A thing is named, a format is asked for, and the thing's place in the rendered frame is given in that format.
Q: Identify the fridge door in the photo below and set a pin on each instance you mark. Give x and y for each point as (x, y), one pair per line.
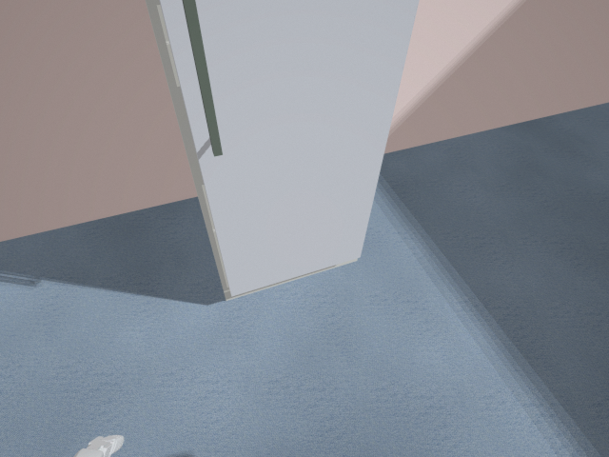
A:
(304, 93)

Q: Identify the handle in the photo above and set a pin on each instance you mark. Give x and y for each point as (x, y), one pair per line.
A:
(196, 41)

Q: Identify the left robot hand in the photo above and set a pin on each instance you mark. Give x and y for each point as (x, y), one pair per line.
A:
(102, 447)

